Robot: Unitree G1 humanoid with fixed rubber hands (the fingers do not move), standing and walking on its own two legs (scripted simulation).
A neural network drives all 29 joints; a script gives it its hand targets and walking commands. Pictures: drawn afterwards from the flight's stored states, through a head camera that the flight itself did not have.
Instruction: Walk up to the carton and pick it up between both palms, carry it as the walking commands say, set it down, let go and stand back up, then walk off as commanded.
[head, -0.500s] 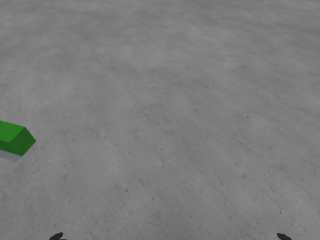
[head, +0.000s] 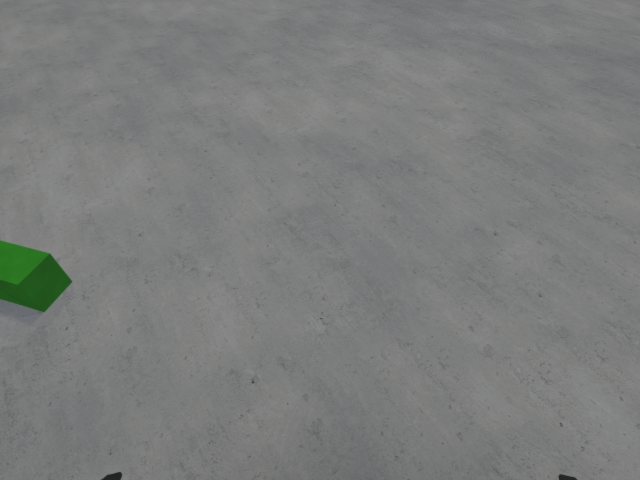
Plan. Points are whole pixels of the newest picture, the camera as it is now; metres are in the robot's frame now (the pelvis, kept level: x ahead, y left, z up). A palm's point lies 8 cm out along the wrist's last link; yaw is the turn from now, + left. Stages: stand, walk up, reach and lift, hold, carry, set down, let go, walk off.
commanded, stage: walk up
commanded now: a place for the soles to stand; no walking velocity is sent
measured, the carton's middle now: (18, 275) +0.96 +1.19 -0.69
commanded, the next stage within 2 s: none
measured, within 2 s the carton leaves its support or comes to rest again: neither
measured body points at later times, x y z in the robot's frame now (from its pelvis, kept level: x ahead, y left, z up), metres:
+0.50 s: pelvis +0.09 +0.10 -0.02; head +0.10 +0.10 +0.43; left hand +0.11 +0.47 -0.09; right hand +0.30 -0.19 -0.09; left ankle +0.07 +0.23 -0.75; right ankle +0.17 +0.01 -0.73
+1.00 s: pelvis +0.24 +0.26 -0.03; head +0.27 +0.28 +0.42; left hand +0.03 +0.55 -0.10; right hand +0.61 +0.16 -0.09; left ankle +0.21 +0.37 -0.75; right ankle +0.27 +0.08 -0.68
